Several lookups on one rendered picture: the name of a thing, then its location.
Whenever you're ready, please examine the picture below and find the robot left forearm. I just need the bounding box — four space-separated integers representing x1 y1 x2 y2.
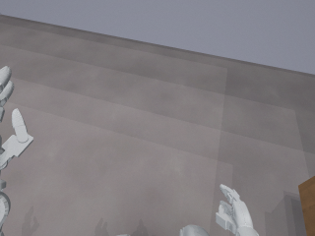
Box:
0 179 11 236

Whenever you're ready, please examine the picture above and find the robot right forearm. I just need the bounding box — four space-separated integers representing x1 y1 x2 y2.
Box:
235 226 259 236

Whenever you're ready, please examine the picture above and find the right robot thigh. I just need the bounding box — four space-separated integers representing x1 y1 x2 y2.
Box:
179 224 210 236

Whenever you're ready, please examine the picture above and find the counter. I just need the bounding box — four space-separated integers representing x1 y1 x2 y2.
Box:
298 176 315 236

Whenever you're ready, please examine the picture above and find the right robot hand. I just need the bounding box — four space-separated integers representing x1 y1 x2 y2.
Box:
216 184 254 235

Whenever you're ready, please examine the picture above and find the left robot hand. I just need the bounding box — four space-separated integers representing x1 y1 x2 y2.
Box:
0 66 33 176

